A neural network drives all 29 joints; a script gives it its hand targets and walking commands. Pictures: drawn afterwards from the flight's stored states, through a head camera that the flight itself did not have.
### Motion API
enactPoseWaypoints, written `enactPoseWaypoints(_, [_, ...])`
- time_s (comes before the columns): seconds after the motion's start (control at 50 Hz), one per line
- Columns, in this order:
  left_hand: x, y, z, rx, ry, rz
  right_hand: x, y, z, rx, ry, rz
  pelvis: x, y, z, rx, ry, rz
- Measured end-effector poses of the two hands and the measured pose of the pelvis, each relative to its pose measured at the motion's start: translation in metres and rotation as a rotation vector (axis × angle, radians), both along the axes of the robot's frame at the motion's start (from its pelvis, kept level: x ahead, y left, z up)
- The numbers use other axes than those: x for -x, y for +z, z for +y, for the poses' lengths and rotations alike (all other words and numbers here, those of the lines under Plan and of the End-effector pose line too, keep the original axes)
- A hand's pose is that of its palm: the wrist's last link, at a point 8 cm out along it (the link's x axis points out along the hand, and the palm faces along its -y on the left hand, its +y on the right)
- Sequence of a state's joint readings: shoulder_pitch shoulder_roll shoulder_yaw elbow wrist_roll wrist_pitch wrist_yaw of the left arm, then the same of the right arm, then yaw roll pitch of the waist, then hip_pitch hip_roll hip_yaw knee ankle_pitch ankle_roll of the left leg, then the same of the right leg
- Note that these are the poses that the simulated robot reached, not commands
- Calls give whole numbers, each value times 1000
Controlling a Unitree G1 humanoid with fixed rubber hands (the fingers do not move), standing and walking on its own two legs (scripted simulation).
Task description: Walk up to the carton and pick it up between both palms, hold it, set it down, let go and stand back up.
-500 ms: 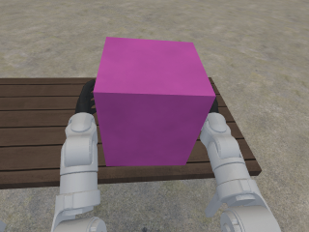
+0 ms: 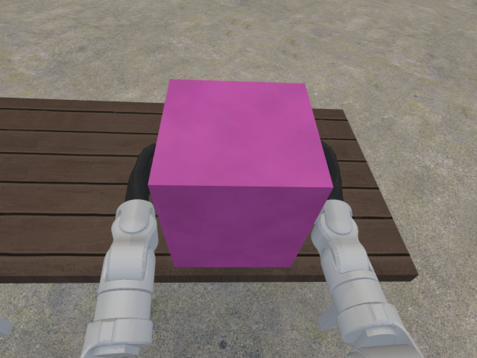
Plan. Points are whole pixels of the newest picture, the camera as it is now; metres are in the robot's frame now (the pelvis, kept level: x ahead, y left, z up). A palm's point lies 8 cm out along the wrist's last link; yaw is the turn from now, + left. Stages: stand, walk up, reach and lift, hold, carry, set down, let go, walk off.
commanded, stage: set down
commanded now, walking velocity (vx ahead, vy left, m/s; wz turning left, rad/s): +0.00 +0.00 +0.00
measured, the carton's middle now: (235, 181) +0.38 +0.00 +0.10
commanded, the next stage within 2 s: none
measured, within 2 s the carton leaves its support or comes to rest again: neither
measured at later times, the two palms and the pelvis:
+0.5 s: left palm (144, 200) +0.36 +0.15 +0.07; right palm (321, 200) +0.36 -0.14 +0.08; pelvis +0.00 +0.01 +0.00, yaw -2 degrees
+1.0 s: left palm (152, 213) +0.38 +0.15 +0.02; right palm (314, 203) +0.38 -0.15 +0.04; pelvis +0.01 +0.01 +0.00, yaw -3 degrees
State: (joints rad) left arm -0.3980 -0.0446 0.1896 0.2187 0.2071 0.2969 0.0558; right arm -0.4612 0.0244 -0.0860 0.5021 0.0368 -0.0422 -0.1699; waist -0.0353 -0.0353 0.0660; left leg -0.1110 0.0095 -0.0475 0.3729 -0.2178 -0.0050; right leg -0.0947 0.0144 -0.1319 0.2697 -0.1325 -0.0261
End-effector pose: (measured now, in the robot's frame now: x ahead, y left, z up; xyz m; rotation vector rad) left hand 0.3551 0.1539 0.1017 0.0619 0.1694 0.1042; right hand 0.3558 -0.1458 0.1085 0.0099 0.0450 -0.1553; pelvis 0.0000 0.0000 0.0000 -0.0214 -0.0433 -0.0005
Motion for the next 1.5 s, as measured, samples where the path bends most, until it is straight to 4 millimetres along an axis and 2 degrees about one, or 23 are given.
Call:
enactPoseWaypoints(0.14, [-4,-1,7,-2,1,23,-6,1,8,17,2,23,-4,0,3,1,12,-12])
enactPoseWaypoints(0.3, [-4,-13,10,-3,-11,58,-1,-14,10,23,-11,57,-3,0,10,6,6,-9])
enactPoseWaypoints(0.46, [-8,-25,3,-1,-18,86,-1,-27,3,19,-19,81,3,0,14,4,-21,25])
enactPoseWaypoints(0.72, [-17,-46,-8,27,-12,115,-12,-39,-7,31,-14,108,5,1,10,-10,-55,80])
enactPoseWaypoints(1.08, [-26,-91,0,30,5,146,-30,-75,1,35,12,143,-10,-1,6,-11,-44,204])
enactPoseWaypoints(1.5, [-48,-121,-2,30,-11,178,-49,-104,-2,29,-1,180,-29,-7,17,1,-39,336])
